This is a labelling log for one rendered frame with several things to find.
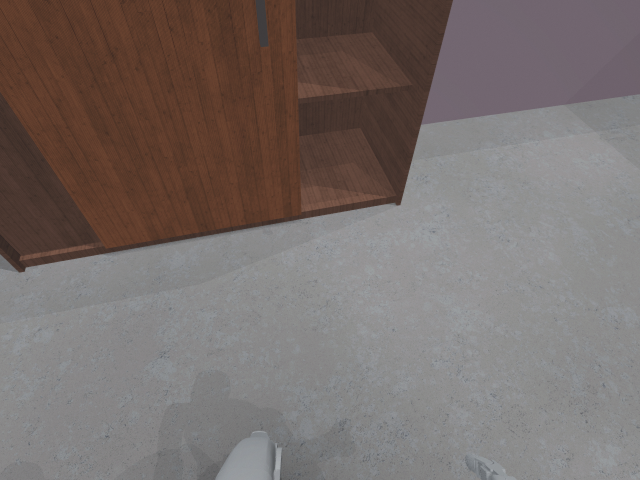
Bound robot left thigh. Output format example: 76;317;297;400
215;437;282;480

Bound robot right hand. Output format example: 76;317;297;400
465;454;517;480

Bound left robot shin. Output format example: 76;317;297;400
250;431;271;440

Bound wardrobe door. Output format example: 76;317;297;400
0;0;301;249
0;92;101;255

